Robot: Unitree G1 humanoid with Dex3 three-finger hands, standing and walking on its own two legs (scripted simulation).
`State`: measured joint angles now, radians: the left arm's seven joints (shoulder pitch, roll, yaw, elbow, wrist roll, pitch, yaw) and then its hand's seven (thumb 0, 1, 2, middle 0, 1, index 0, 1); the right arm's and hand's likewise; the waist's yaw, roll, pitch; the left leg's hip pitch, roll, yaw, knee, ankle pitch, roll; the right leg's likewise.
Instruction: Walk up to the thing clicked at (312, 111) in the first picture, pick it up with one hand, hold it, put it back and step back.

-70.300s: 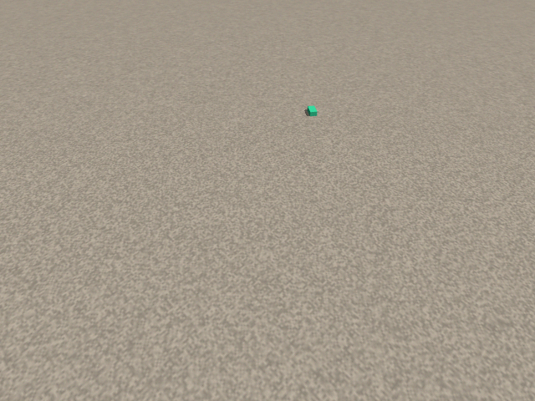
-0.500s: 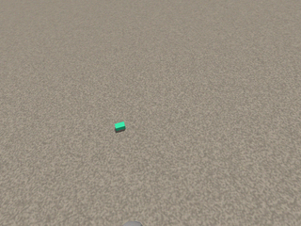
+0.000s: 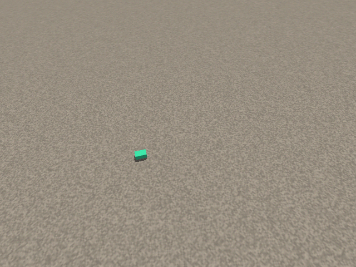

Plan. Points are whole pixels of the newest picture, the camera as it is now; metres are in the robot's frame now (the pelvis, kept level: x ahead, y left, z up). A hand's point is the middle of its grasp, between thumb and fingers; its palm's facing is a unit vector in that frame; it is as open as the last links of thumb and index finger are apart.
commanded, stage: step back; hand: left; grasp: from above
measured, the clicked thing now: (140, 154) +0.99 +0.31 -0.74
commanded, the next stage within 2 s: stand in 0.46 s
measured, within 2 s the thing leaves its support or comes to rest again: neither
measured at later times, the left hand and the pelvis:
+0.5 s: hand out of the picture +0.11 +0.30 -0.15, palm faces +0.02 -0.93 -0.37, open 7.3 cm; pelvis +0.04 +0.03 +0.00, yaw +0 degrees
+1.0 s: hand out of the picture +0.12 +0.29 -0.14, palm faces -0.03 -0.94 -0.33, open 7.4 cm; pelvis +0.04 +0.03 +0.02, yaw +0 degrees
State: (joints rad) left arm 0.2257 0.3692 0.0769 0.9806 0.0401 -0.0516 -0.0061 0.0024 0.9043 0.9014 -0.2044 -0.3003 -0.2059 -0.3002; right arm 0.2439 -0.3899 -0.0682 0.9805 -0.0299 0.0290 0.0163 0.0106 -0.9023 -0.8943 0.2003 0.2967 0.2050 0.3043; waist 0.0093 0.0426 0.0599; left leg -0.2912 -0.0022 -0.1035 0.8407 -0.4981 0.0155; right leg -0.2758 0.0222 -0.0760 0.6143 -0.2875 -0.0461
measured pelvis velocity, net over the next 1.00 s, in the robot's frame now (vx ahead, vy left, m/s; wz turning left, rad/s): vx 0.04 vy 0.03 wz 0.00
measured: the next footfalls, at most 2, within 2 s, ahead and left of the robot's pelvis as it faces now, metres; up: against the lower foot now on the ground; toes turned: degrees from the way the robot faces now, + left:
left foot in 0.28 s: +0.13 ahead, +0.17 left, +0.00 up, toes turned +3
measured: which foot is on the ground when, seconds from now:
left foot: up 0.00-0.26, down 0.28-1.00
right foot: down 0.00-1.00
